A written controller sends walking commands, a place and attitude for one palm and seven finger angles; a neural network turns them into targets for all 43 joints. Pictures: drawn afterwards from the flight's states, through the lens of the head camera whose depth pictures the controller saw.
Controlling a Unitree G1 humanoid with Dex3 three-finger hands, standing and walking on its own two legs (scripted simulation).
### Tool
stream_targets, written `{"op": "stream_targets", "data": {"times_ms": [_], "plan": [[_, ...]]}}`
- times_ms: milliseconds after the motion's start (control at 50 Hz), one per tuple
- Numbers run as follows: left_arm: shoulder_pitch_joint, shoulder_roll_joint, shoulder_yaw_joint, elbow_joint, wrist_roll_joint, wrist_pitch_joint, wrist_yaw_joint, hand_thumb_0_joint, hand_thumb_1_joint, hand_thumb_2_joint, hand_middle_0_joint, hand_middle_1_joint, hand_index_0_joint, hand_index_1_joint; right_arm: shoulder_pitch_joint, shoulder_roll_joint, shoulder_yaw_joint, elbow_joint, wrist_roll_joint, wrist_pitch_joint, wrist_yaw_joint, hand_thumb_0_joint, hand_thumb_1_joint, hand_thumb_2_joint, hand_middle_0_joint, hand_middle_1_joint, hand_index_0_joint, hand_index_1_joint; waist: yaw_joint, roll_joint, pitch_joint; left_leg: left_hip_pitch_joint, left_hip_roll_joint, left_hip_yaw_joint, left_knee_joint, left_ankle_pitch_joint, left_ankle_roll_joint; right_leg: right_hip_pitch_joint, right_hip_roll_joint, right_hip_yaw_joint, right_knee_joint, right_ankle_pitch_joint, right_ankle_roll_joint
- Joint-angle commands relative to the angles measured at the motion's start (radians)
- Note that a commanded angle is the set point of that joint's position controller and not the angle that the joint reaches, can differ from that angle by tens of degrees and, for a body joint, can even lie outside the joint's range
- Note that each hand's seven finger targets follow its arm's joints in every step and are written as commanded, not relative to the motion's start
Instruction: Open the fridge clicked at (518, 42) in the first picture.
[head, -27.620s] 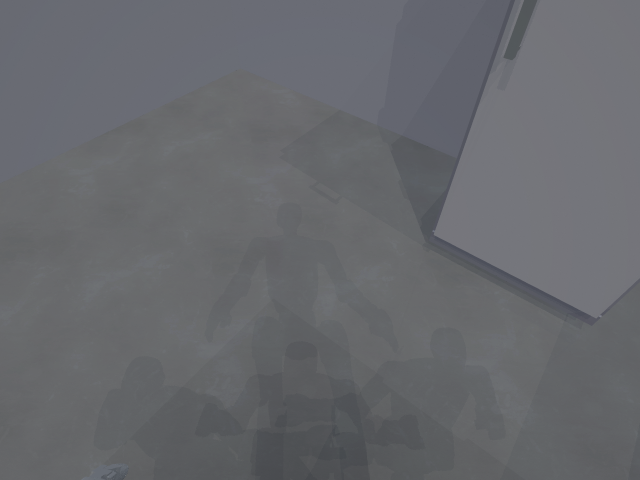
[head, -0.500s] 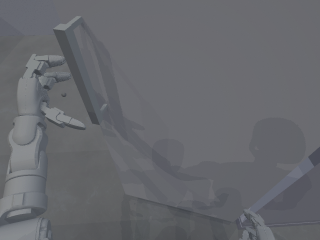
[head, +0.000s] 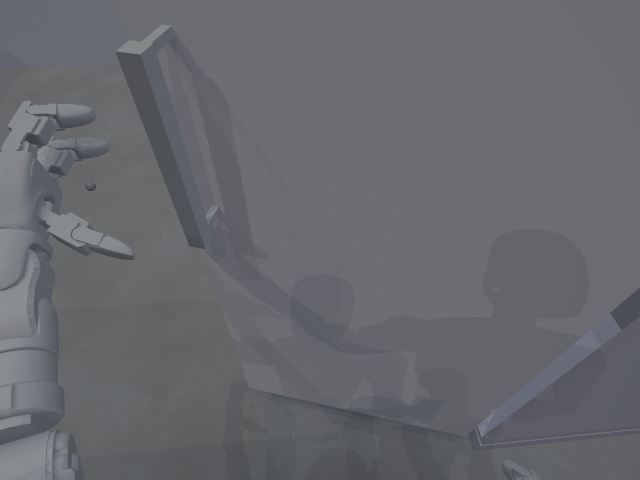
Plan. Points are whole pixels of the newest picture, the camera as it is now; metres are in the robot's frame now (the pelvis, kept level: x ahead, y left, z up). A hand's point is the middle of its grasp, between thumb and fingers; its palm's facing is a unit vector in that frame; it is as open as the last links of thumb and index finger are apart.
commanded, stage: slip the hand off the handle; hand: left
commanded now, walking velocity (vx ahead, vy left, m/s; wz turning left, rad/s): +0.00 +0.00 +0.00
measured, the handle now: (184, 154) +0.42 +0.18 +0.20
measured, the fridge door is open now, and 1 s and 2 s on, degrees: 73 73 73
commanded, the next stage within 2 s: draw the hand back to the body in 0.90 s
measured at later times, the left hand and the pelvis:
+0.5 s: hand (63, 252) +0.28 +0.26 +0.19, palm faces +0.23 -0.95 -0.19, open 14.7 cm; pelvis -0.01 -0.01 +0.00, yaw +2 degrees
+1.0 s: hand (47, 265) +0.27 +0.27 +0.19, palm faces +0.22 -0.96 -0.19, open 14.7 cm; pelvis -0.01 -0.02 +0.00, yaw +2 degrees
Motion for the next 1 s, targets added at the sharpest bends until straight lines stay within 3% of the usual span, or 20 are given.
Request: {"op": "stream_targets", "data": {"times_ms": [0, 60, 80, 120, 160, 220, 280, 360, 400, 460, 540, 680, 700, 720, 760, 800, 840, 860, 980], "plan": [[-0.245, 0.209, 0.033, -0.328, -0.034, -0.051, 0.004, 0.000, -0.550, 0.200, -0.250, -1.150, -0.250, -1.150, -0.073, -0.135, -0.051, -0.153, 0.004, -0.063, -0.006, 0.000, -0.900, -0.900, 0.200, 0.300, 0.200, 0.300, 0.026, 0.076, -0.287, 0.208, 0.001, -0.083, -0.080, 0.405, -0.017, 0.072, 0.037, -0.011, -0.041, 0.267, -0.040], [-0.167, 0.247, 0.088, -0.376, -0.041, -0.034, 0.024, 0.000, -0.550, 0.200, -0.250, -1.150, -0.250, -1.150, -0.095, -0.137, -0.047, -0.162, 0.005, -0.067, -0.008, 0.000, -0.900, -0.900, 0.200, 0.300, 0.200, 0.300, 0.049, 0.041, -0.256, 0.171, 0.002, -0.080, -0.098, 0.365, -0.016, 0.104, 0.034, -0.015, -0.046, 0.249, -0.043], [-0.181, 0.214, 0.058, -0.412, -0.040, -0.027, 0.028, 0.000, -0.550, 0.200, -0.250, -1.150, -0.250, -1.150, -0.109, -0.129, -0.043, -0.169, 0.007, -0.073, -0.009, 0.000, -0.900, -0.900, 0.200, 0.300, 0.200, 0.300, 0.040, 0.068, -0.259, 0.186, -0.001, -0.077, -0.100, 0.368, -0.016, 0.095, 0.033, -0.013, -0.046, 0.252, -0.041], [-0.153, 0.215, 0.066, -0.456, -0.037, -0.020, 0.044, 0.000, -0.550, 0.200, -0.250, -1.150, -0.250, -1.150, -0.120, -0.123, -0.042, -0.167, 0.005, -0.083, -0.009, 0.000, -0.900, -0.900, 0.200, 0.300, 0.200, 0.300, 0.043, 0.082, -0.241, 0.191, 0.000, -0.082, -0.108, 0.344, -0.021, 0.087, 0.034, -0.016, -0.052, 0.224, -0.041], [-0.140, 0.197, 0.051, -0.478, -0.031, -0.015, 0.056, 0.000, -0.550, 0.200, -0.250, -1.150, -0.250, -1.150, -0.130, -0.123, -0.038, -0.166, 0.004, -0.090, -0.014, 0.000, -0.900, -0.900, 0.200, 0.300, 0.200, 0.300, 0.039, 0.048, -0.223, 0.184, 0.003, -0.080, -0.113, 0.312, -0.017, 0.088, 0.034, -0.016, -0.059, 0.204, -0.040], [-0.128, 0.160, 0.012, -0.510, -0.029, -0.009, 0.056, 0.000, -0.550, 0.200, -0.250, -1.150, -0.250, -1.150, -0.151, -0.115, -0.029, -0.167, 0.008, -0.104, -0.018, 0.000, -0.900, -0.900, 0.200, 0.300, 0.200, 0.300, 0.030, 0.081, -0.207, 0.195, -0.002, -0.083, -0.123, 0.261, -0.018, 0.068, 0.034, -0.015, -0.066, 0.165, -0.039], [-0.123, 0.164, 0.016, -0.490, -0.036, 0.006, 0.048, 0.000, -0.550, 0.200, -0.250, -1.150, -0.250, -1.150, -0.161, -0.117, -0.024, -0.158, 0.010, -0.110, -0.027, 0.000, -0.900, -0.900, 0.200, 0.300, 0.200, 0.300, 0.023, 0.040, -0.168, 0.175, -0.003, -0.083, -0.130, 0.200, -0.011, 0.064, 0.030, -0.011, -0.085, 0.133, -0.036], [-0.057, 0.168, 0.027, -0.555, -0.044, 0.005, 0.029, 0.000, -0.550, 0.200, -0.250, -1.150, -0.250, -1.150, -0.181, -0.110, -0.017, -0.169, 0.009, -0.121, -0.027, 0.000, -0.900, -0.900, 0.200, 0.300, 0.200, 0.300, 0.045, 0.088, -0.207, 0.196, -0.010, -0.077, -0.124, 0.242, -0.012, 0.109, 0.027, -0.009, -0.080, 0.175, -0.042], [-0.029, 0.155, 0.026, -0.566, -0.059, 0.008, 0.022, 0.000, -0.550, 0.200, -0.250, -1.150, -0.250, -1.150, -0.184, -0.106, -0.015, -0.170, 0.009, -0.129, -0.027, 0.000, -0.900, -0.900, 0.200, 0.300, 0.200, 0.300, 0.041, 0.056, -0.191, 0.194, -0.011, -0.078, -0.122, 0.244, -0.011, 0.108, 0.027, -0.012, -0.083, 0.188, -0.037], [0.065, 0.202, 0.092, -0.550, -0.078, 0.018, 0.011, 0.000, -0.550, 0.200, -0.250, -1.150, -0.250, -1.150, -0.188, -0.112, -0.015, -0.167, 0.009, -0.132, -0.028, 0.000, -0.900, -0.900, 0.200, 0.300, 0.200, 0.300, 0.060, 0.026, -0.168, 0.160, -0.012, -0.066, -0.121, 0.226, -0.005, 0.134, 0.023, -0.006, -0.093, 0.191, -0.034], [0.063, 0.178, 0.068, -0.593, -0.092, 0.028, -0.012, 0.000, -0.550, 0.200, -0.250, -1.150, -0.250, -1.150, -0.209, -0.104, -0.008, -0.179, 0.016, -0.143, -0.035, 0.000, -0.900, -0.900, 0.200, 0.300, 0.200, 0.300, 0.050, 0.059, -0.143, 0.159, -0.022, -0.060, -0.125, 0.183, -0.002, 0.116, 0.020, 0.000, -0.107, 0.151, -0.028], [0.048, 0.239, 0.126, -0.550, -0.119, 0.016, -0.046, 0.000, -0.550, 0.200, -0.250, -1.150, -0.250, -1.150, -0.202, -0.113, -0.010, -0.155, 0.014, -0.159, -0.051, 0.000, -0.900, -0.900, 0.200, 0.300, 0.200, 0.300, 0.041, 0.028, -0.134, 0.124, -0.022, -0.054, -0.103, 0.170, 0.004, 0.129, 0.008, 0.025, -0.117, 0.144, -0.019], [0.014, 0.227, 0.103, -0.546, -0.117, 0.013, -0.055, 0.000, -0.550, 0.200, -0.250, -1.150, -0.250, -1.150, -0.204, -0.113, -0.008, -0.151, 0.017, -0.161, -0.054, 0.000, -0.900, -0.900, 0.200, 0.300, 0.200, 0.300, 0.031, 0.042, -0.127, 0.129, -0.024, -0.054, -0.104, 0.161, 0.004, 0.115, 0.009, 0.024, -0.117, 0.130, -0.019], [0.008, 0.228, 0.107, -0.545, -0.122, 0.011, -0.061, 0.000, -0.550, 0.200, -0.250, -1.150, -0.250, -1.150, -0.203, -0.112, -0.010, -0.154, 0.016, -0.165, -0.056, 0.000, -0.900, -0.900, 0.200, 0.300, 0.200, 0.300, 0.035, 0.065, -0.138, 0.133, -0.025, -0.057, -0.102, 0.161, 0.004, 0.116, 0.008, 0.026, -0.115, 0.127, -0.020], [0.049, 0.248, 0.133, -0.530, -0.127, 0.007, -0.069, 0.000, -0.550, 0.200, -0.250, -1.150, -0.250, -1.150, -0.198, -0.118, -0.015, -0.152, 0.013, -0.169, -0.055, 0.000, -0.900, -0.900, 0.200, 0.300, 0.200, 0.300, 0.046, 0.033, -0.159, 0.126, -0.022, -0.056, -0.091, 0.181, 0.007, 0.140, 0.004, 0.030, -0.108, 0.156, -0.021], [0.065, 0.241, 0.131, -0.525, -0.132, 0.009, -0.079, 0.000, -0.550, 0.200, -0.250, -1.150, -0.250, -1.150, -0.196, -0.115, -0.014, -0.159, 0.015, -0.171, -0.051, 0.000, -0.900, -0.900, 0.200, 0.300, 0.200, 0.300, 0.050, 0.044, -0.175, 0.120, -0.026, -0.054, -0.087, 0.196, 0.005, 0.146, 0.003, 0.027, -0.096, 0.181, -0.018], [0.066, 0.241, 0.132, -0.530, -0.137, 0.009, -0.085, 0.000, -0.550, 0.200, -0.250, -1.150, -0.250, -1.150, -0.194, -0.116, -0.016, -0.164, 0.016, -0.175, -0.052, 0.000, -0.900, -0.900, 0.200, 0.300, 0.200, 0.300, 0.051, 0.049, -0.172, 0.120, -0.026, -0.055, -0.084, 0.195, 0.004, 0.134, 0.005, 0.024, -0.093, 0.177, -0.018], [0.087, 0.262, 0.158, -0.507, -0.141, 0.012, -0.083, 0.000, -0.550, 0.200, -0.250, -1.150, -0.250, -1.150, -0.188, -0.121, -0.019, -0.157, 0.013, -0.173, -0.051, 0.000, -0.900, -0.900, 0.200, 0.300, 0.200, 0.300, 0.054, 0.018, -0.170, 0.108, -0.021, -0.054, -0.078, 0.209, 0.006, 0.148, 0.002, 0.029, -0.090, 0.199, -0.018], [0.086, 0.272, 0.175, -0.524, -0.142, 0.008, -0.076, 0.000, -0.550, 0.200, -0.250, -1.150, -0.250, -1.150, -0.186, -0.121, -0.021, -0.168, 0.015, -0.173, -0.049, 0.000, -0.900, -0.900, 0.200, 0.300, 0.200, 0.300, 0.058, 0.029, -0.175, 0.094, -0.024, -0.051, -0.075, 0.204, 0.005, 0.141, 0.000, 0.029, -0.081, 0.190, -0.015]]}}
